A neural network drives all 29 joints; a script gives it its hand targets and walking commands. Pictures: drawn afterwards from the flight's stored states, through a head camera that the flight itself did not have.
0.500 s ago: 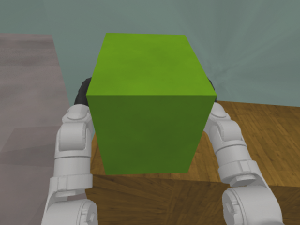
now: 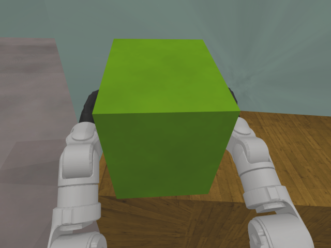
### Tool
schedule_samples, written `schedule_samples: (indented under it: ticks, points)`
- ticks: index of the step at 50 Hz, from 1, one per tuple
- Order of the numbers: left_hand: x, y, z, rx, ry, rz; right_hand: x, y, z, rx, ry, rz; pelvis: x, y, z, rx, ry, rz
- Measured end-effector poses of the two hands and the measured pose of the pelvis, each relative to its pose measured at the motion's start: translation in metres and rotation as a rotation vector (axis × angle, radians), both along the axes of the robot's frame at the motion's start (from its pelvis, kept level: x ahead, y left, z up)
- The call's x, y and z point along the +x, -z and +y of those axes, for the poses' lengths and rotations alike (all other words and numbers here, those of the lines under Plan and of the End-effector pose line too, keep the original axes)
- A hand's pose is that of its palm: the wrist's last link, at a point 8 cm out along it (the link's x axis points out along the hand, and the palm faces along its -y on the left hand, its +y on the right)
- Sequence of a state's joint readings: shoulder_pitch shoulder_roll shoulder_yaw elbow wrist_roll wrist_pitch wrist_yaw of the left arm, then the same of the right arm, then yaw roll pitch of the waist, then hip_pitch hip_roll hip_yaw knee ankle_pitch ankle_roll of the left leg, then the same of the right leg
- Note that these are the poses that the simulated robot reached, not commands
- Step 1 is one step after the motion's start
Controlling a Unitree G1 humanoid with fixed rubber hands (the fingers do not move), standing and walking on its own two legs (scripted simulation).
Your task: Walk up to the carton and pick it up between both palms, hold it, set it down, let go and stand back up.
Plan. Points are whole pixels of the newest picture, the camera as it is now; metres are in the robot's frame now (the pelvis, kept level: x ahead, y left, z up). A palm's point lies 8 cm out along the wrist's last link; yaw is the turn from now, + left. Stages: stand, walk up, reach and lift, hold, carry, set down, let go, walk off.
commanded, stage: hold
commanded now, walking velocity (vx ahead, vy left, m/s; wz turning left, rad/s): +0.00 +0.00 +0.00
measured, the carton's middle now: (161, 116) +0.40 +0.00 +0.17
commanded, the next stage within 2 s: none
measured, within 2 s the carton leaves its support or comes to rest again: neither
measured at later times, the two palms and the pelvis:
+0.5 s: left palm (89, 122) +0.35 +0.16 +0.20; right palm (231, 117) +0.35 -0.16 +0.20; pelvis -0.01 +0.00 +0.00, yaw +0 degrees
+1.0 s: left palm (89, 123) +0.35 +0.16 +0.19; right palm (228, 118) +0.36 -0.16 +0.20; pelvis -0.01 +0.00 +0.00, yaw +0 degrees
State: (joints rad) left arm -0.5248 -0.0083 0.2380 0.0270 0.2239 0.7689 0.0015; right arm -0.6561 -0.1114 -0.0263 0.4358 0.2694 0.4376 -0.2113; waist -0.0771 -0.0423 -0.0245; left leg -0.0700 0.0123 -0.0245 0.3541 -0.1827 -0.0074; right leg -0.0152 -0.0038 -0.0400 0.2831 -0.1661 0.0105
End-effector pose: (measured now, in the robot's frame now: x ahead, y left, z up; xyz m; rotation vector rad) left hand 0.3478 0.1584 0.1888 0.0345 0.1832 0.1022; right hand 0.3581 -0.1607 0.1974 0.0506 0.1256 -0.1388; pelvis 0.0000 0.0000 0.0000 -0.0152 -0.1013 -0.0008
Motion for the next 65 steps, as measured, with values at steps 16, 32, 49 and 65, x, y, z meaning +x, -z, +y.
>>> schedule_samples:
  ticks: [16, 32, 49, 65]
  points:
    - [-0.003, -0.006, -0.001, -0.007, 0.003, 0.004, -0.004, -0.005, -0.002, 0.005, 0.006, 0.004, -0.007, 0.0, -0.001, 0.003, 0.002, -0.004]
    - [0.0, -0.005, 0.0, -0.01, 0.003, 0.01, -0.002, -0.005, 0.0, -0.011, 0.004, 0.011, -0.012, 0.0, -0.003, 0.004, -0.002, 0.005]
    - [0.002, -0.001, 0.0, -0.001, 0.003, 0.006, 0.001, 0.001, 0.0, -0.006, 0.002, 0.008, -0.006, 0.0, -0.001, 0.001, -0.002, 0.008]
    - [0.0, -0.001, 0.0, -0.004, -0.001, 0.003, 0.0, -0.001, 0.0, -0.006, 0.0, 0.006, -0.003, 0.0, -0.001, 0.001, -0.001, 0.002]
